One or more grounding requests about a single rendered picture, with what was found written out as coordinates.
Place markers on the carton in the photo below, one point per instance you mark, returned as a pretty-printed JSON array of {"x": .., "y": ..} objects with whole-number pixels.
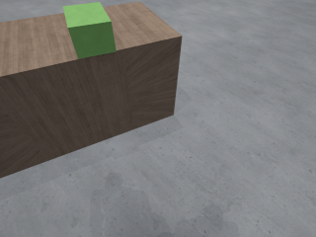
[{"x": 90, "y": 28}]

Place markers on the pedestal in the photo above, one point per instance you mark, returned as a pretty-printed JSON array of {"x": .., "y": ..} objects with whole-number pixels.
[{"x": 53, "y": 103}]

